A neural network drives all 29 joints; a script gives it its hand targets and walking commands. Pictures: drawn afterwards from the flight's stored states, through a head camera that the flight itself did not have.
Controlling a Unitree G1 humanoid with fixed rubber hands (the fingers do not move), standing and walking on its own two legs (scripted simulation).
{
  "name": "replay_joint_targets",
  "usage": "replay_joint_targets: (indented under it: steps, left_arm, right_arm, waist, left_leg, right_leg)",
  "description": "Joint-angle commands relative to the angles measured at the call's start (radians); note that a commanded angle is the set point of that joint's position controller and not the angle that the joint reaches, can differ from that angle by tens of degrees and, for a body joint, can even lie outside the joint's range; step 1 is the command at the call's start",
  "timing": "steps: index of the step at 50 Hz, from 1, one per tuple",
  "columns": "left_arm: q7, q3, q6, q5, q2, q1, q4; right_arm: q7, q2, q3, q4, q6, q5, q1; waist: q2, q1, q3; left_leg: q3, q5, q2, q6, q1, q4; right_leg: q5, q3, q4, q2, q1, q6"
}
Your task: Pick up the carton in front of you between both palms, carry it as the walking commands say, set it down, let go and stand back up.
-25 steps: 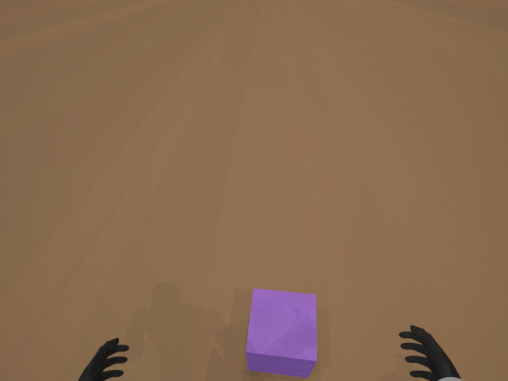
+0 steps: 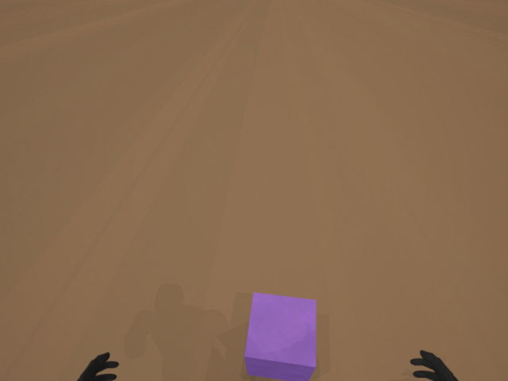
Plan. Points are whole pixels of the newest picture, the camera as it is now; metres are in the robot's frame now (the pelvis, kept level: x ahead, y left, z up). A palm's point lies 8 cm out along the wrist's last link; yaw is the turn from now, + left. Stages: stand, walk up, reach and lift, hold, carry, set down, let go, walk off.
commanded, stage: stand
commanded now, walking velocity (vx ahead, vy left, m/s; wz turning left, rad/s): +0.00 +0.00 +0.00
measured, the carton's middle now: (280, 338) +0.37 -0.06 -0.65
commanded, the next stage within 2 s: none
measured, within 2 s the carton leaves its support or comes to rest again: neither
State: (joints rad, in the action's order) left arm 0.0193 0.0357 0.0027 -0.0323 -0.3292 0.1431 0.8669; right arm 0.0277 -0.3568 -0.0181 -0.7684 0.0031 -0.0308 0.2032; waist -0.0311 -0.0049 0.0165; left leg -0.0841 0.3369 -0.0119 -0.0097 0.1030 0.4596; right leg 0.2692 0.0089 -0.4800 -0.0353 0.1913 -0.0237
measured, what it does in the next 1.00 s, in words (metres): stands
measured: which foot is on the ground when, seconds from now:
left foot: down 0.00-1.00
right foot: down 0.00-1.00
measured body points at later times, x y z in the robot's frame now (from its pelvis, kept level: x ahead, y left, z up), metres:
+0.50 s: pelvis -0.02 +0.00 +0.01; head -0.02 -0.01 +0.46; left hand +0.09 +0.31 -0.10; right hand +0.09 -0.31 -0.11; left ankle -0.06 +0.13 -0.74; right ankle -0.01 -0.11 -0.74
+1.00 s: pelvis -0.02 +0.00 +0.01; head -0.03 -0.01 +0.46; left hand +0.08 +0.31 -0.10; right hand +0.07 -0.31 -0.11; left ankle -0.06 +0.13 -0.74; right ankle -0.01 -0.11 -0.74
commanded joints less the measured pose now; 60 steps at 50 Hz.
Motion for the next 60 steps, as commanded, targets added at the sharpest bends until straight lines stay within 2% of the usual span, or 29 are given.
replay_joint_targets:
  steps: [1, 28, 60]
  left_arm:
    - [0.003, 0.035, 0.012, 0.002, -0.166, -0.035, -0.037]
    - [-0.006, 0.021, 0.014, 0.012, -0.200, -0.069, 0.095]
    - [-0.008, 0.006, 0.017, 0.020, -0.223, -0.087, 0.159]
  right_arm:
    - [0.005, -0.144, -0.033, 0.042, -0.015, 0.001, -0.018]
    - [-0.002, -0.177, -0.020, -0.108, -0.025, 0.006, -0.041]
    - [-0.008, -0.195, -0.013, -0.188, -0.024, 0.012, -0.071]
  waist:
    - [0.021, 0.000, -0.050]
    - [0.027, -0.004, -0.008]
    - [0.029, -0.002, -0.013]
  left_leg:
    - [-0.051, -0.312, 0.082, 0.011, 0.051, -0.059]
    - [-0.058, -0.210, 0.101, 0.021, 0.042, -0.147]
    - [-0.049, -0.219, 0.112, 0.024, 0.012, -0.176]
  right_leg:
    - [-0.315, 0.106, 0.061, 0.113, -0.085, -0.005]
    - [-0.202, 0.136, 0.142, 0.125, -0.083, -0.007]
    - [-0.234, 0.146, 0.160, 0.134, -0.083, -0.006]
